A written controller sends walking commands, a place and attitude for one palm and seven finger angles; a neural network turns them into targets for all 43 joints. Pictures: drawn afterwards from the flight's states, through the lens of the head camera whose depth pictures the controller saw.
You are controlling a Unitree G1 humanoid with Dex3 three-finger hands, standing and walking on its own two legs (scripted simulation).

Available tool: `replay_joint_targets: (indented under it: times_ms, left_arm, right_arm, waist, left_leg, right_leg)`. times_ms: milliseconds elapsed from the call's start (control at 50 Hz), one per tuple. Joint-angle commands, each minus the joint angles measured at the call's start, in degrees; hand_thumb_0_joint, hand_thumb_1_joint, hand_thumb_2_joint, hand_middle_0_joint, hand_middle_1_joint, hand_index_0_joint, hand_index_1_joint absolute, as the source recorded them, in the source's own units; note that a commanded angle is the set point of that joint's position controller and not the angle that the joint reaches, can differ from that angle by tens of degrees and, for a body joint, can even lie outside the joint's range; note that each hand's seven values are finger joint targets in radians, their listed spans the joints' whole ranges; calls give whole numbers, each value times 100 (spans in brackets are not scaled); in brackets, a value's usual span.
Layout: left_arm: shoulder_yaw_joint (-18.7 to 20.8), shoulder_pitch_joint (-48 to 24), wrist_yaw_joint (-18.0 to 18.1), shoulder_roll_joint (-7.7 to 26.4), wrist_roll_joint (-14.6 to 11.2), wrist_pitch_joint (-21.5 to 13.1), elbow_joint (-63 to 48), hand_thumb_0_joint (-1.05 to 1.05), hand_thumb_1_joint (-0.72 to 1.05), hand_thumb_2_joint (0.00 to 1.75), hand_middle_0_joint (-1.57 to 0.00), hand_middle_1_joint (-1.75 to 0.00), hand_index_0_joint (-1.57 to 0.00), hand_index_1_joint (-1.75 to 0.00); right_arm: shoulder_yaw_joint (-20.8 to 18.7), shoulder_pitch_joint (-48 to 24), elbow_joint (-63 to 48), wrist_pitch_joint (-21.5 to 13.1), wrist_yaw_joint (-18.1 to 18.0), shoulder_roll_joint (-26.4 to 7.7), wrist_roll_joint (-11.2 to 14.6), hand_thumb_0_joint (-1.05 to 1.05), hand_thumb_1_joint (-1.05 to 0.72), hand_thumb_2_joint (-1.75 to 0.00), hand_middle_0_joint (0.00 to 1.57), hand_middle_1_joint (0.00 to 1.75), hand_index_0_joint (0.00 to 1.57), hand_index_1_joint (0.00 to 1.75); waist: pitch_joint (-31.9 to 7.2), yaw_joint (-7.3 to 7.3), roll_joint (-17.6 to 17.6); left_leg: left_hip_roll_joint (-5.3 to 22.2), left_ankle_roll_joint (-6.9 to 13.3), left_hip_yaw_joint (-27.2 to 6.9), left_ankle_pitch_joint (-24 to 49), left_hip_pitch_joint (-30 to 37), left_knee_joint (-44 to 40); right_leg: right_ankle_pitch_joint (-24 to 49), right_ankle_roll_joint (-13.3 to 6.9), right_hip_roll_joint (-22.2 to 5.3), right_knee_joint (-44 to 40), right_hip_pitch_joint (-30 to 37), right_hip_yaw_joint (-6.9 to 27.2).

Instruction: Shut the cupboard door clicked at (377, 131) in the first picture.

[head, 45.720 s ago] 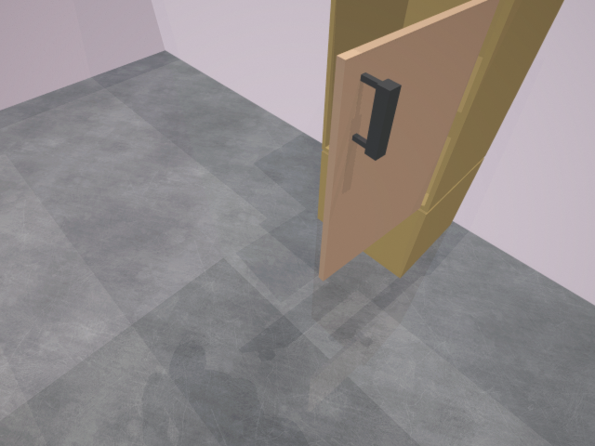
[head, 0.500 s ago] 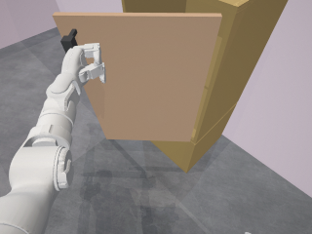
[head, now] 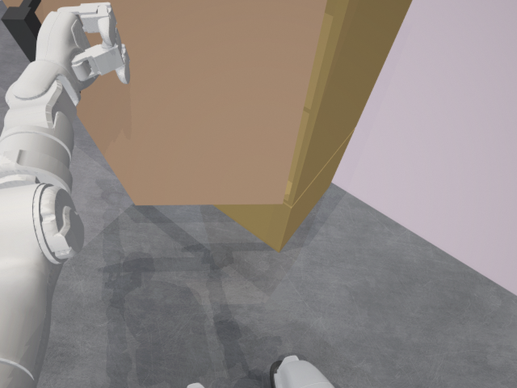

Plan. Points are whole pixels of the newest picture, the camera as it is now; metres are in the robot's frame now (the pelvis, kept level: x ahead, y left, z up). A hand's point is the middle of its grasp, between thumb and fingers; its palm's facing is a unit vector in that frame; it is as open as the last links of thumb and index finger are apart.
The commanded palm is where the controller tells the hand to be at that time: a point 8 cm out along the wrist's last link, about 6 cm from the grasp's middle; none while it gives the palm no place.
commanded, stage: push the door shut along its arc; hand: left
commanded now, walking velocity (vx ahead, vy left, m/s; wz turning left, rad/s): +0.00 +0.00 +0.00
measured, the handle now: (51, 51) +0.58 +0.20 +0.17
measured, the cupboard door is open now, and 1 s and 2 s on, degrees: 39 21 21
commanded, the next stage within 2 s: pull the fist back off the door in 0.52 s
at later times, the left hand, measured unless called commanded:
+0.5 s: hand (139, 34) +0.58 +0.08 +0.19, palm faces -0.33 -0.94 -0.01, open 3.5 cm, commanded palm +0.60 +0.11 +0.18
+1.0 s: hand (167, 36) +0.60 +0.05 +0.17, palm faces +0.11 -0.99 +0.00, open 3.1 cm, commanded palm +0.56 +0.10 +0.18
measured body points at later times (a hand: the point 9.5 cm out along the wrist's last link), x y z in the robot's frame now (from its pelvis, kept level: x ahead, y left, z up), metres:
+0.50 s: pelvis +0.01 +0.01 -0.01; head +0.15 +0.01 +0.42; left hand +0.59 +0.13 +0.19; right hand -0.04 -0.26 -0.12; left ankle -0.01 +0.12 -0.71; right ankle +0.03 -0.12 -0.71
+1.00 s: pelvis +0.03 -0.01 +0.00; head +0.14 -0.02 +0.43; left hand +0.59 +0.10 +0.17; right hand -0.02 -0.24 -0.13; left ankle -0.01 +0.12 -0.71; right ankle +0.03 -0.12 -0.71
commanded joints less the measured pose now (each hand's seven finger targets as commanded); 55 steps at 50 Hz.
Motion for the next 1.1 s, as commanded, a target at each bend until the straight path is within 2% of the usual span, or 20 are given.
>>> replay_joint_targets:
  times_ms: [0,80,160,280,340,380,460,600,620,640,680,760,820,860,900,960,980,1020,1040,1080]
  left_arm:
    - [16,-3287,-136,1198,-138,-357,-1239,0,90,90,-130,-150,-130,-150]
    - [-217,-3725,-186,898,-166,-320,-1328,0,90,90,-130,-150,-130,-150]
    - [-363,-3991,-141,614,-233,-226,-943,0,90,90,-130,-150,-130,-150]
    - [-427,-4525,-98,568,-111,-252,-841,0,90,90,-130,-150,-130,-150]
    - [-624,-4693,-100,247,-75,-240,-742,0,90,90,-130,-150,-130,-150]
    - [-550,-4810,-111,406,-33,-271,-810,0,90,90,-130,-150,-130,-150]
    - [-619,-4902,-117,225,-40,-181,-662,0,90,90,-130,-150,-130,-150]
    - [-544,-5057,-153,400,73,-94,-513,0,90,90,-130,-150,-130,-150]
    - [619,-5245,1079,644,-260,99,-585,0,90,90,-130,-150,-130,-150]
    - [380,-4965,1727,295,-43,204,-455,0,90,90,-130,-150,-130,-150]
    - [472,-4474,2471,-37,91,200,-569,0,90,90,-130,-150,-130,-150]
    - [564,-3914,3804,39,991,-279,-1491,0,90,90,-130,-150,-130,-150]
    - [219,-3706,3786,-30,1406,-433,-1506,0,90,90,-130,-150,-130,-150]
    - [213,-3978,3497,93,1254,-361,-1613,0,90,90,-130,-150,-130,-150]
    - [470,-4044,3225,298,955,-288,-1816,0,90,90,-130,-150,-130,-150]
    - [499,-3873,3037,187,608,-404,-2198,0,90,90,-130,-150,-130,-150]
    - [557,-3579,3055,170,630,-485,-2159,0,90,90,-130,-150,-130,-150]
    - [493,-2946,3123,49,689,-596,-2054,0,90,90,-130,-150,-130,-150]
    - [282,-2654,3149,-265,740,-587,-1857,0,90,90,-130,-150,-130,-150]
    - [208,-2073,3170,-429,825,-467,-1395,0,90,90,-130,-150,-130,-150]
  right_arm:
    - [-360,823,-287,-141,-76,-957,-52,0,-90,-90,20,30,20,30]
    - [-380,929,-194,-133,-78,-962,-83,0,-90,-90,20,30,20,30]
    - [-354,1025,-51,-152,-83,-979,-114,0,-90,-90,20,30,20,30]
    - [-361,1099,102,-167,-48,-1005,-189,0,-90,-90,20,30,20,30]
    - [-371,1106,141,-161,-16,-987,-210,0,-90,-90,20,30,20,30]
    - [-389,1162,175,-145,-11,-1009,-232,0,-90,-90,20,30,20,30]
    - [-378,1245,194,-86,-10,-992,-242,0,-90,-90,20,30,20,30]
    - [-388,1293,237,15,23,-997,-280,0,-90,-90,20,30,20,30]
    - [-217,1420,44,-53,146,-725,-327,0,-90,-90,20,30,20,30]
    - [-238,1533,46,-50,270,-731,-405,0,-90,-90,20,30,20,30]
    - [-314,1588,-24,-29,454,-728,-535,0,-90,-90,20,30,20,30]
    - [-422,1722,-243,46,758,-621,-763,0,-90,-90,20,30,20,30]
    - [-517,1721,-254,171,840,-653,-728,0,-90,-90,20,30,20,30]
    - [-551,1686,-278,285,765,-692,-632,0,-90,-90,20,30,20,30]
    - [-565,1504,-359,348,663,-674,-517,0,-90,-90,20,30,20,30]
    - [-515,1330,-412,298,558,-550,-420,0,-90,-90,20,30,20,30]
    - [-504,1314,-376,267,553,-535,-432,0,-90,-90,20,30,20,30]
    - [-476,1229,-394,224,572,-492,-428,0,-90,-90,20,30,20,30]
    - [-482,1172,-379,211,592,-482,-426,0,-90,-90,20,30,20,30]
    - [-494,1133,-360,218,613,-523,-386,0,-90,-90,20,30,20,30]
  waist:
    - [-2911,-89,307]
    - [-2934,-213,437]
    - [-2396,-416,331]
    - [-2738,-590,561]
    - [-2750,-666,686]
    - [-3067,-652,801]
    - [-3006,-743,702]
    - [-3127,-781,683]
    - [-3257,-404,1002]
    - [-3259,-463,863]
    - [-3279,-435,476]
    - [-3945,-140,484]
    - [-3817,-175,212]
    - [-3813,-202,4]
    - [-4063,-29,-88]
    - [-3890,134,268]
    - [-3840,172,162]
    - [-3417,271,60]
    - [-3110,232,-51]
    - [-2595,255,-413]
  left_leg:
    - [-134,153,-101,1639,1316,-226]
    - [-100,115,-211,1895,1703,-193]
    - [-87,142,-254,1683,1572,-166]
    - [-76,103,-361,1903,1793,-18]
    - [-70,88,-413,2054,1948,88]
    - [-61,69,-449,2404,2157,186]
    - [-69,106,-467,2533,2083,273]
    - [-133,124,-393,2671,1896,405]
    - [-28,30,-428,2507,1230,358]
    - [-51,4,-418,2475,1099,306]
    - [-49,-17,-397,2887,1100,335]
    - [-135,10,-138,3313,1029,418]
    - [-157,72,-11,2985,987,264]
    - [-194,127,37,2699,979,103]
    - [-248,146,118,2565,1004,-34]
    - [-245,125,191,2567,1202,-169]
    - [-231,124,184,2641,1275,-163]
    - [-219,126,214,2504,1098,-223]
    - [-214,130,234,2385,1040,-259]
    - [-184,128,255,2122,910,-355]
  right_leg:
    - [1761,-22,51,-310,1345,-44]
    - [1669,-36,100,-298,917,-148]
    - [1291,-62,124,-325,470,-244]
    - [1281,-58,128,-193,108,-264]
    - [1258,-67,140,-130,-180,-312]
    - [1444,-79,151,-49,-195,-312]
    - [1549,-94,165,22,-254,-378]
    - [1932,-93,204,81,-109,-343]
    - [1851,-40,167,-52,282,-248]
    - [1908,-9,169,14,425,-287]
    - [2152,19,183,40,467,-364]
    - [2916,-4,149,174,1156,-295]
    - [2994,1,153,70,1470,-225]
    - [3117,-10,147,-52,1898,-159]
    - [3423,-4,167,-128,2435,-75]
    - [3497,-27,166,-217,2608,-68]
    - [3486,-12,183,-218,2524,-82]
    - [3329,-16,181,-247,2458,-106]
    - [3186,-8,176,-286,2312,-134]
    - [2865,3,170,-364,2109,-184]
